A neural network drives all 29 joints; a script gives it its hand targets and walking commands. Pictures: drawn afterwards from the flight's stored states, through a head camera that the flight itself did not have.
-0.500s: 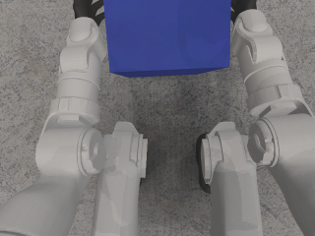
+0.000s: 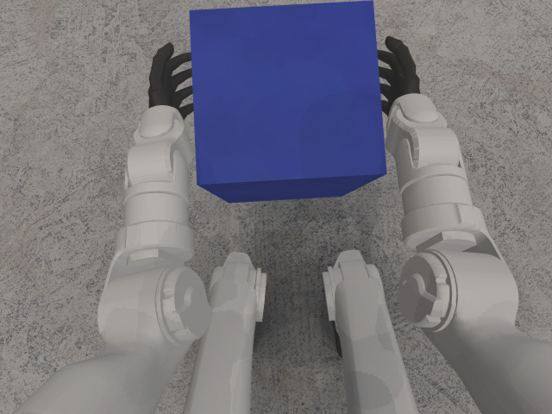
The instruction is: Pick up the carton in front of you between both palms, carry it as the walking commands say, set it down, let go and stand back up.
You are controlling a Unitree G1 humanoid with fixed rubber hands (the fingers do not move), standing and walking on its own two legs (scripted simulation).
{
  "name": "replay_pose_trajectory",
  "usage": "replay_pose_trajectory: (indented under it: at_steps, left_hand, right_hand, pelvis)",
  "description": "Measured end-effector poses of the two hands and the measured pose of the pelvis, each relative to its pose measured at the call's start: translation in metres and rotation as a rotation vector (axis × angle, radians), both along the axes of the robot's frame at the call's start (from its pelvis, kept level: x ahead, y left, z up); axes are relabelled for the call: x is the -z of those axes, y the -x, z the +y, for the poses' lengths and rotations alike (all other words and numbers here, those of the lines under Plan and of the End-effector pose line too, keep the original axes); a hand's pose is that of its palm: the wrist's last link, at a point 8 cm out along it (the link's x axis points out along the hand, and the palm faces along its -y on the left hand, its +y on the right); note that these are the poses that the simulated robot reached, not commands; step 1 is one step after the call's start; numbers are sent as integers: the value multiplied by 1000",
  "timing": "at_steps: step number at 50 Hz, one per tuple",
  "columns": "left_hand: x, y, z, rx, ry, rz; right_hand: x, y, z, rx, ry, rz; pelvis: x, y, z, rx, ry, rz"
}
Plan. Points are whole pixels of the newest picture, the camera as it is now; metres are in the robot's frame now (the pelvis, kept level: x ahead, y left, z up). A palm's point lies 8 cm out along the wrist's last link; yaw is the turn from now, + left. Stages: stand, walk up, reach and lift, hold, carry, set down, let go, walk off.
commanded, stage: reach and lift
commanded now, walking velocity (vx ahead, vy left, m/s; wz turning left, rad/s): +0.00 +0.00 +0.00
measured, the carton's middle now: (283, 125) +0.50 +0.01 -0.12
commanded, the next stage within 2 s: none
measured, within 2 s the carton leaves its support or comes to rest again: neither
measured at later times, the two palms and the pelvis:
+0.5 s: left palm (104, 80) +0.46 +0.15 +0.10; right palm (473, 73) +0.46 -0.15 +0.09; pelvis +0.05 +0.00 +0.13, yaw +0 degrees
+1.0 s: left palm out of the picture +0.42 +0.15 +0.26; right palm out of the picture +0.41 -0.15 +0.25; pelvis +0.10 +0.00 +0.26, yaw -1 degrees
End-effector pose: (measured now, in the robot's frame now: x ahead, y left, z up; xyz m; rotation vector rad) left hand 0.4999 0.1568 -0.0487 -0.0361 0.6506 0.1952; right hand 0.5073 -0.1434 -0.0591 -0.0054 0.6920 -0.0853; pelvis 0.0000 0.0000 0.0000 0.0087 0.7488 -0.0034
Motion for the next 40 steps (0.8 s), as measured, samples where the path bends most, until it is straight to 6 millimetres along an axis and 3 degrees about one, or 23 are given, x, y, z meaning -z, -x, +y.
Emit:
replay_pose_trajectory:
  at_steps: [20,40]
  left_hand:
    - [-123,33,-2,5,10,9]
    - [-246,67,-5,26,21,7]
  right_hand:
    - [-121,38,-2,24,-14,11]
    - [-245,79,-6,47,-7,8]
  pelvis:
    - [-105,-40,0,7,-1,-142]
    - [-219,-83,0,8,9,-393]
